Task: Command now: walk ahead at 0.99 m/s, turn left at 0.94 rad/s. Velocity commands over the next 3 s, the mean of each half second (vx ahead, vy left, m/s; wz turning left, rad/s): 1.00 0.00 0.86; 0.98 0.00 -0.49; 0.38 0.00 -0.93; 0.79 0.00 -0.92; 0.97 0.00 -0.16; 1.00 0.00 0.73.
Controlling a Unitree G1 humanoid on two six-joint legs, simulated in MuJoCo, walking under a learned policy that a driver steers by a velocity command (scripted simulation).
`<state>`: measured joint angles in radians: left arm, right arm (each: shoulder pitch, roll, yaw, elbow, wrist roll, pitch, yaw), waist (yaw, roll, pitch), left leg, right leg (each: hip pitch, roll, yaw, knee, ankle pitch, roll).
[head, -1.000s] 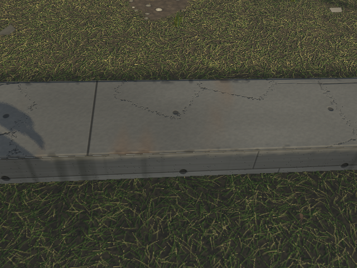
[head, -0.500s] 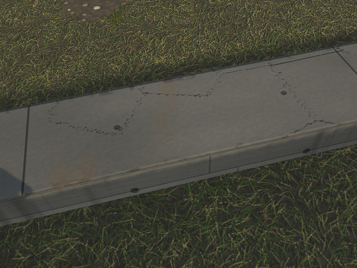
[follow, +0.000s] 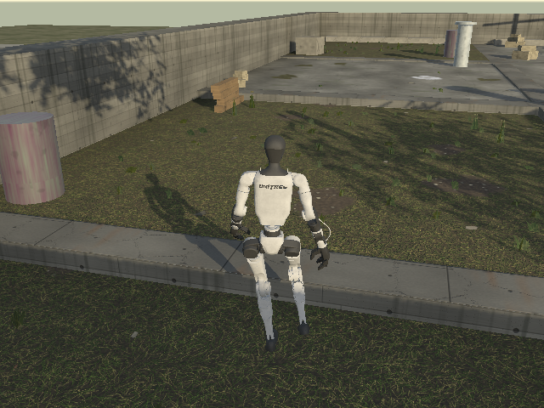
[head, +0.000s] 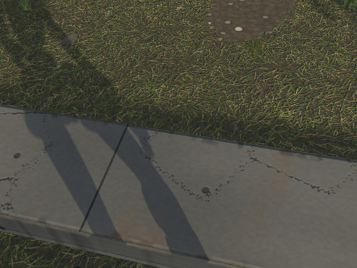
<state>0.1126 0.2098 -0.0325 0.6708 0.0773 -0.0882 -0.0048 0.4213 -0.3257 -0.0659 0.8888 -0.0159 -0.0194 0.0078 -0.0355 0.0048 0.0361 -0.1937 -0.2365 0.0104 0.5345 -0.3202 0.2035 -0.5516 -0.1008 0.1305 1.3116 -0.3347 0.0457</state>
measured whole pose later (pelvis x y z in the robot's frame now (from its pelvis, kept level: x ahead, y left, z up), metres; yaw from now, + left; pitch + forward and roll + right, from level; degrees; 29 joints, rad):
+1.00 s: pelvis +0.84 +0.17 +0.16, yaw +10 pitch -1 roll +2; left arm 0.25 0.31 0.08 0.72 0.00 -0.03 -0.03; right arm 0.36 -0.26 -0.07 0.85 -0.02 -0.08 -0.04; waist 0.06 -0.06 -0.01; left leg -0.20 0.00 0.13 1.35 -0.34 0.01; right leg -0.38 0.11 -0.08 0.71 -0.32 -0.19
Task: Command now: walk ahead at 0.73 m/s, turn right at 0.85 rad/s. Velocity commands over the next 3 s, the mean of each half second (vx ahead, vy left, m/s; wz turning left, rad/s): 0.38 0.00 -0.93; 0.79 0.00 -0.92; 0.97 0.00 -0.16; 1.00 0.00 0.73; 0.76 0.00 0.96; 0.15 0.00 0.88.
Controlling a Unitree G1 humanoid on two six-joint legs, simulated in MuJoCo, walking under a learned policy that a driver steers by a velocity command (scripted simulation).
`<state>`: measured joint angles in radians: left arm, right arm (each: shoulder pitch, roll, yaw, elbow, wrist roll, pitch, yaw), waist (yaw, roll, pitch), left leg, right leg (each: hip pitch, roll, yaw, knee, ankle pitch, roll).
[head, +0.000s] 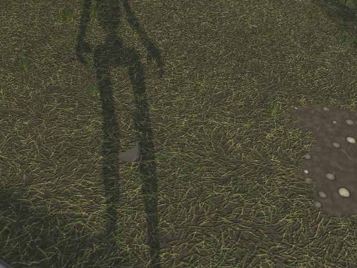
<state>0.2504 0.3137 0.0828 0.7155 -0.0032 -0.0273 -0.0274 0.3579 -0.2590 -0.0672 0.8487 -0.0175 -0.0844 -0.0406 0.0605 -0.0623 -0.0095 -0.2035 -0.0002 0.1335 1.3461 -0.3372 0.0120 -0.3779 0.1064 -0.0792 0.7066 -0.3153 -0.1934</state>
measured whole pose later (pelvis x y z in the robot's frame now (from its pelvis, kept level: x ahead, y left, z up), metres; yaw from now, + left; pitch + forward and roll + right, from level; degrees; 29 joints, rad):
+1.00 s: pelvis +0.50 -0.04 -0.13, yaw -57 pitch +2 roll +1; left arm 0.15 0.27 0.05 0.66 0.04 0.03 -0.09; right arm 0.50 -0.25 -0.03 0.87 -0.05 -0.09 -0.01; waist -0.08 -0.02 -0.06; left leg 0.05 0.02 0.35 0.31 -0.39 0.00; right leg -0.76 -0.05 0.06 1.05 -0.08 -0.07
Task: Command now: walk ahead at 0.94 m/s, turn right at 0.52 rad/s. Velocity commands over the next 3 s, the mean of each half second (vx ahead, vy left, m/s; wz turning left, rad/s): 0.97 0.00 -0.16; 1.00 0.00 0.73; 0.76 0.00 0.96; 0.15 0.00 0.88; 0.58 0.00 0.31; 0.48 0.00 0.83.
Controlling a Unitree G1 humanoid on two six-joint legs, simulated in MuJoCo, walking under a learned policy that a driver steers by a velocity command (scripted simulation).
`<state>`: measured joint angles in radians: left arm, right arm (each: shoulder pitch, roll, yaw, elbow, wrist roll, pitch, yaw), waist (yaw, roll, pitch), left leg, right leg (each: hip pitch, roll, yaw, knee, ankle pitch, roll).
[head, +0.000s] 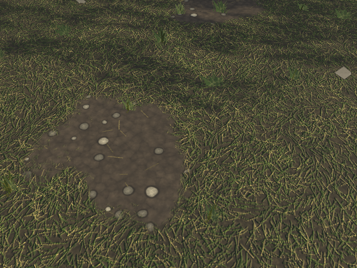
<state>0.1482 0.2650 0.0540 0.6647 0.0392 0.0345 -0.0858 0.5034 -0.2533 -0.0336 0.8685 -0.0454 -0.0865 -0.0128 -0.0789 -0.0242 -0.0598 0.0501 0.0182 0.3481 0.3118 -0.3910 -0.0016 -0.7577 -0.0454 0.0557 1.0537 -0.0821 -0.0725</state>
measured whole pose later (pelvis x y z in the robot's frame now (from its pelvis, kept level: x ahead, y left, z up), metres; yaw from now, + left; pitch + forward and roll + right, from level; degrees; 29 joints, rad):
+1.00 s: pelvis +0.95 -0.07 -0.01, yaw +21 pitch +3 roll +0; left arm -0.05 0.27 -0.05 0.58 0.03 -0.09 -0.01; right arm 0.48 -0.33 -0.09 0.87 0.00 -0.07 0.02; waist -0.14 -0.01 0.02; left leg 0.08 -0.13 -0.28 0.42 -0.47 0.11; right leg -0.55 -0.06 0.08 0.49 -0.04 0.02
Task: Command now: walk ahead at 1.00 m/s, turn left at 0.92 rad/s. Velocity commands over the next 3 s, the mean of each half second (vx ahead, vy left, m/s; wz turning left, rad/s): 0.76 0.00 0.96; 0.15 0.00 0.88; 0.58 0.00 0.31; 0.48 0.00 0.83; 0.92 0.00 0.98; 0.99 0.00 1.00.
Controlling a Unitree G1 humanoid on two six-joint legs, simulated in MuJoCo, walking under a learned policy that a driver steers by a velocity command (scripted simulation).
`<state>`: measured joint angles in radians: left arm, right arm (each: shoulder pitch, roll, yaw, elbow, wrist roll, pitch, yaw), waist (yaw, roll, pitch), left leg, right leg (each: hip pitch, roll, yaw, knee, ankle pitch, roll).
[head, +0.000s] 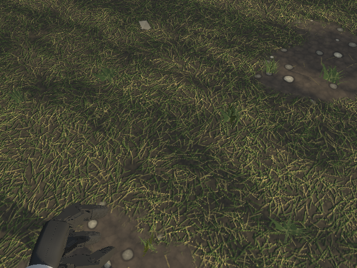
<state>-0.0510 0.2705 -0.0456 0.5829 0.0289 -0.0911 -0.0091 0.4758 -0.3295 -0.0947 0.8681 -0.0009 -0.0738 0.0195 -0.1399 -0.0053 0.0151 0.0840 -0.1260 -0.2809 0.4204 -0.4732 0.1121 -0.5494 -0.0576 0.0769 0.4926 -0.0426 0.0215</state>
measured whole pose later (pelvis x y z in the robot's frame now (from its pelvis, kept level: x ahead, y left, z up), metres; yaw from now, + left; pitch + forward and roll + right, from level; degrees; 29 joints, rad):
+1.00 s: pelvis +0.61 +0.00 +0.01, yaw +56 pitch +1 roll +0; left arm 0.14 0.25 0.04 0.63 0.02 0.00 0.03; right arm 0.17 -0.34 -0.08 0.61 0.01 0.06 -0.03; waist 0.01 0.00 0.04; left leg -0.56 -0.10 -0.12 1.25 -0.44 -0.07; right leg -0.40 0.03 0.10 0.49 -0.12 0.00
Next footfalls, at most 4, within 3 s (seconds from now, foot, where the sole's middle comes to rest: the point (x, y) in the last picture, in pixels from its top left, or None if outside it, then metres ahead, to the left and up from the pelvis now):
0.02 right None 0.20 -0.17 -0.76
0.42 left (140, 249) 0.55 0.09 -0.76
0.84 right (149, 191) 0.78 0.04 -0.75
1.18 left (145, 251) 0.54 0.07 -0.75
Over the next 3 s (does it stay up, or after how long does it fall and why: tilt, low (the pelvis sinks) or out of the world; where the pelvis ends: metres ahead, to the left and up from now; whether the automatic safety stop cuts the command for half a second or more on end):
stays up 0.44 1.03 -0.01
